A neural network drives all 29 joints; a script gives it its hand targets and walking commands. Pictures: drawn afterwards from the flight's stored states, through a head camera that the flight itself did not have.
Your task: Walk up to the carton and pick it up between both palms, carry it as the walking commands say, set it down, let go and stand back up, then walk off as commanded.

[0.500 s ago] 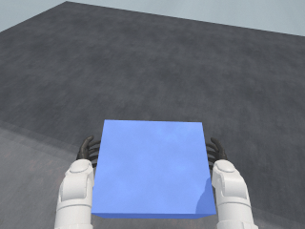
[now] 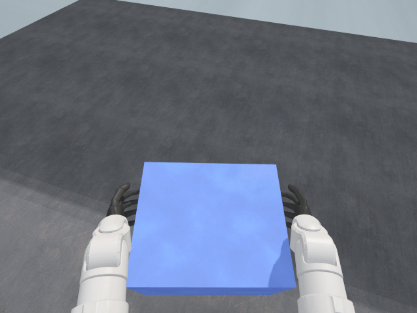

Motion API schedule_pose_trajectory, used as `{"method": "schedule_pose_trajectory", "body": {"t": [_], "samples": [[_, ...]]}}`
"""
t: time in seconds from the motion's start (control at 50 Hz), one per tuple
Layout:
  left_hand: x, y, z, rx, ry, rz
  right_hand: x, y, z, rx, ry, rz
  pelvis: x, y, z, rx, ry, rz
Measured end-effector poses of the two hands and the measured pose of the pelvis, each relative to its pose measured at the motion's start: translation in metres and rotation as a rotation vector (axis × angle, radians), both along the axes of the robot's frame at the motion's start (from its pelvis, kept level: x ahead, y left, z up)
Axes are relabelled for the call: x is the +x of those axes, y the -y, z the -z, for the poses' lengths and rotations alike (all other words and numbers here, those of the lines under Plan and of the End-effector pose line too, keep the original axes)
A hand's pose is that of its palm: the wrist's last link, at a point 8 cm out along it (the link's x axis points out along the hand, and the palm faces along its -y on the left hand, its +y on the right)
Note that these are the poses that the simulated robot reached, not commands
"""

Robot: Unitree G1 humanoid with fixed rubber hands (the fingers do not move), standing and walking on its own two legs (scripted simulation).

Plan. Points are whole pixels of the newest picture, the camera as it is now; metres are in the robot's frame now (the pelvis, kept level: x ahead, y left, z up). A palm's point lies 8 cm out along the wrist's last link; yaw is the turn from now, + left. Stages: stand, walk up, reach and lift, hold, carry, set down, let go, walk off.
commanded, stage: carry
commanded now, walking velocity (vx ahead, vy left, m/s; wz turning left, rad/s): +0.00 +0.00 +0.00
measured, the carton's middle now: (209, 230) +0.30 +0.00 -0.06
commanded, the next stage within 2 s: none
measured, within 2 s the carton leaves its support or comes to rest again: neither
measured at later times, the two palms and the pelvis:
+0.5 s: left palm (107, 212) +0.30 +0.20 +0.02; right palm (287, 213) +0.30 -0.16 +0.01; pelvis +0.02 +0.03 -0.01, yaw -1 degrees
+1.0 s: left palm (66, 249) +0.22 +0.23 +0.06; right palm (274, 213) +0.28 -0.12 +0.05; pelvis +0.00 +0.02 -0.02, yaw +9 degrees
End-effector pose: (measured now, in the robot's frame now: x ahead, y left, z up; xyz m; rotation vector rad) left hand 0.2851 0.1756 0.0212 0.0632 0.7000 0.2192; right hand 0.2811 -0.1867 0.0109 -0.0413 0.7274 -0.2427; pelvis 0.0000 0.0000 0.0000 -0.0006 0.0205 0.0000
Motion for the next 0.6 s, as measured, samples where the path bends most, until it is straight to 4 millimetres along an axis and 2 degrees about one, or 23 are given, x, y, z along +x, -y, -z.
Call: {"method": "schedule_pose_trajectory", "body": {"t": [0.24,0.46,0.5,0.6], "samples": [[0.016,-0.010,0.003,-0.014,0.014,-0.005,0.015,-0.010,0.000,0.003,0.014,0.013,0.015,-0.011,0.002,-0.004,-0.005,0.009],[0.022,-0.022,0.007,-0.023,0.012,-0.006,0.018,-0.022,0.003,-0.004,0.013,0.018,0.022,-0.025,0.005,-0.013,0.007,0.015],[0.020,-0.025,0.002,-0.041,0.027,-0.028,0.017,-0.025,-0.001,0.012,0.027,0.036,0.022,-0.027,0.006,-0.012,-0.001,0.011],[0.008,-0.033,-0.032,-0.101,0.136,-0.089,0.009,-0.033,-0.027,0.112,0.135,0.086,0.019,-0.031,0.014,-0.003,-0.041,-0.005]]}}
